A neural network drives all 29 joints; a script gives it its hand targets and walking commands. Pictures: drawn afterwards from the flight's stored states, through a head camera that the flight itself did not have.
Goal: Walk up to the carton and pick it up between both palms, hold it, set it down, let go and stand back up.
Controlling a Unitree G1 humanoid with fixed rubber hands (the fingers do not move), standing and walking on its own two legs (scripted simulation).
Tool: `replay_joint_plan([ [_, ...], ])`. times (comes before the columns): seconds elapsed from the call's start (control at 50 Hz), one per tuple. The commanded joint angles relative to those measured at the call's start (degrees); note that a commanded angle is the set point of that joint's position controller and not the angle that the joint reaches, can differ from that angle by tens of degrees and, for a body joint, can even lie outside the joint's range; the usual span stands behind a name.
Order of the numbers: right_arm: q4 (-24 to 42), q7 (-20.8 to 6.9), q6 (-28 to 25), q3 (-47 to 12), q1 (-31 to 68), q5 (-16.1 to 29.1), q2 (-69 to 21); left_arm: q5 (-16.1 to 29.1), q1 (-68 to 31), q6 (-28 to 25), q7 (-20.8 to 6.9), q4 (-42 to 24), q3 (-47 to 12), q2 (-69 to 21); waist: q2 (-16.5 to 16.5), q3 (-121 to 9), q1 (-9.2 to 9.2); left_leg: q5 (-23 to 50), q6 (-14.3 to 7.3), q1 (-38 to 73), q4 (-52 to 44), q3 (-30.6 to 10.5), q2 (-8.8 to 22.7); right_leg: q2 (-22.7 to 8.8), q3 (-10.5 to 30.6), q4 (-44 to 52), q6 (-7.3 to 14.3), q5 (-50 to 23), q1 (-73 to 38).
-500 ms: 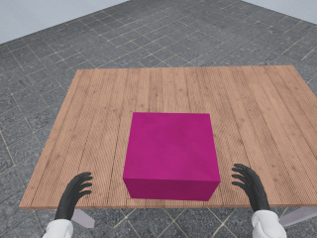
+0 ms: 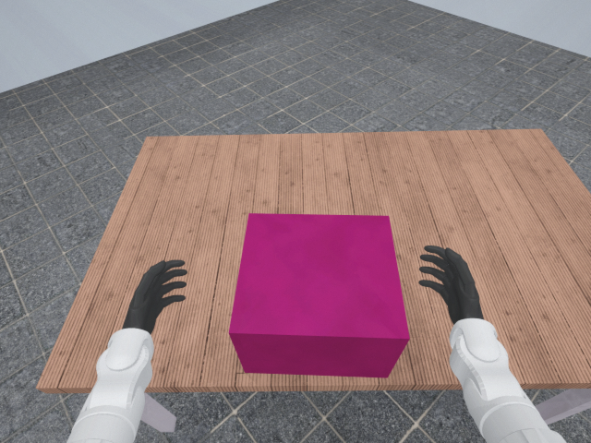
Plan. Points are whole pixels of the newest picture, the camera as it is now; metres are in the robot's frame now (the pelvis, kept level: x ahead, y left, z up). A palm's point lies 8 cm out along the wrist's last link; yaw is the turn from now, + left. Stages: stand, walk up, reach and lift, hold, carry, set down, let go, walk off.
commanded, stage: reach and lift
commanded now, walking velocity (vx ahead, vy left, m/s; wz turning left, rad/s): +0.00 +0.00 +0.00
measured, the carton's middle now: (316, 294) +0.38 +0.00 -0.10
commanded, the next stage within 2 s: none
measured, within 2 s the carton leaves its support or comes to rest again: neither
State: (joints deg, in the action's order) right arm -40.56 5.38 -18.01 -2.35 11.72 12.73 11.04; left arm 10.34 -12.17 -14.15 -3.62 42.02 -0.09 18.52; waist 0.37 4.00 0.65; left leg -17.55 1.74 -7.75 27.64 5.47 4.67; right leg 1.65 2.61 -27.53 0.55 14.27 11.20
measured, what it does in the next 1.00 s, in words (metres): stands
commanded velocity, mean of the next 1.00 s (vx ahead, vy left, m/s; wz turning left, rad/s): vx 0.00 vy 0.00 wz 0.00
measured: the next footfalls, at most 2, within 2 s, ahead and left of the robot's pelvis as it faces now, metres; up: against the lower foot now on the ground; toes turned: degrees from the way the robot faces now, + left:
none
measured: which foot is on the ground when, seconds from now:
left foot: down 0.00-1.00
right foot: down 0.00-1.00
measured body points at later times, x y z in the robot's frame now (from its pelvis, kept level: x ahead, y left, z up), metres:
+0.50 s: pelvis -0.01 +0.00 +0.00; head +0.03 +0.00 +0.45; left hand +0.39 +0.23 +0.04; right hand +0.39 -0.19 +0.05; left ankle -0.03 +0.13 -0.74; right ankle +0.01 -0.12 -0.74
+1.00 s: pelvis -0.03 +0.01 -0.03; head +0.08 +0.01 +0.40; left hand +0.38 +0.24 -0.05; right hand +0.38 -0.19 -0.05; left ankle -0.03 +0.13 -0.74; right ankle +0.01 -0.12 -0.74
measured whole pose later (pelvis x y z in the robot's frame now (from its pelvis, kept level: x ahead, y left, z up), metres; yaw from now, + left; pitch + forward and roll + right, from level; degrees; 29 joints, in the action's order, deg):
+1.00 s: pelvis -0.03 +0.01 -0.03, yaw +0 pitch +26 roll +0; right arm -76.3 5.3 -25.8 -6.1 43.1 18.3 11.1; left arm 14.4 -46.3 -29.0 -1.2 87.8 -2.8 18.5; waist -0.7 -13.1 -1.1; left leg -17.0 1.7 -49.2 40.6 4.8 4.7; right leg 1.3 2.6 -37.8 -0.1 12.3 51.4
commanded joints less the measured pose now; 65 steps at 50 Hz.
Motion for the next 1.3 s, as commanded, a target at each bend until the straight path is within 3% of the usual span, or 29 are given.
replay_joint_plan([
  [0.0, 2.09, 1.50, -0.19, 2.54, 20.34, 3.37, 7.93, 6.59, -23.59, 0.02, 0.81, -5.37, 2.05, 8.28, -1.82, -22.12, -2.72, 19.92, 0.32, -4.54, -1.70, -2.42, -5.60, -0.43, -0.76, 3.33, -1.15, -24.04, -9.03],
  [0.34, -11.13, 2.43, 3.97, 0.79, 43.31, 5.82, 10.52, 8.00, -48.14, -0.41, 1.86, 13.82, 0.61, 11.16, -2.17, -34.56, -3.47, 18.79, 0.30, -9.86, 1.48, -2.66, -6.23, -0.81, -2.29, 0.14, -1.41, -23.60, -4.09],
  [0.54, -19.91, 2.56, 3.14, -0.83, 51.46, 7.68, 12.15, 7.60, -55.66, -1.76, 2.40, 22.72, -0.03, 10.74, -3.30, -41.30, -3.41, 24.31, 1.77, -9.38, 4.37, -2.93, -6.27, -0.14, -3.26, -1.34, -1.24, -28.07, 1.30],
  [0.66, -28.59, 2.21, -0.09, -3.04, 49.18, 8.23, 10.80, 6.45, -52.54, -5.05, 1.79, 29.55, -0.71, 7.44, -3.23, -40.49, -4.16, 26.89, 2.47, -10.56, 7.29, -3.73, -6.22, -0.07, -3.86, -2.98, -1.22, -28.46, 6.89],
  [0.8, -32.46, 0.28, -6.80, -3.88, 51.36, 8.91, 10.14, 8.46, -55.40, -13.56, 2.36, 34.06, -4.00, 4.89, -5.41, -48.47, -4.53, 26.44, 3.42, -14.15, 12.90, -4.48, -5.53, -0.01, -5.69, -7.29, -0.60, -20.36, 20.29],
  [0.88, -34.67, -0.75, -9.94, -3.16, 53.58, 8.58, 10.60, 10.12, -58.29, -17.23, 2.82, 38.15, -5.73, 4.79, -5.82, -52.45, -4.32, 21.79, 3.45, -18.01, 15.67, -4.56, -5.40, -0.17, -6.72, -10.26, -0.44, -14.27, 28.21],
  [0.98, -35.25, -1.22, -12.92, -1.88, 55.74, 7.13, 10.13, 12.05, -61.52, -20.80, 2.99, 41.69, -7.52, 5.00, -4.43, -56.72, -4.31, 14.96, 2.62, -25.37, 18.90, -3.93, -5.87, -1.06, -6.76, -14.74, -0.85, -10.60, 33.11],
  [1.08, -32.09, -0.60, -14.07, -0.62, 55.50, 5.38, 9.83, 11.42, -61.30, -21.84, 2.45, 40.48, -5.74, 5.84, -3.15, -63.54, -3.58, 12.88, 1.76, -30.06, 21.06, -2.99, -6.54, -1.75, -5.62, -18.08, -1.53, -12.42, 31.32],
  [1.28, -21.92, 1.23, -15.75, -1.97, 54.46, 3.35, 5.97, 8.39, -56.35, -21.51, 0.58, 35.21, -0.26, 6.86, 1.62, -69.63, -1.04, 15.61, 0.26, -41.18, 24.23, -1.84, -7.86, -2.45, -2.35, -22.22, -3.72, -25.76, 19.23],
])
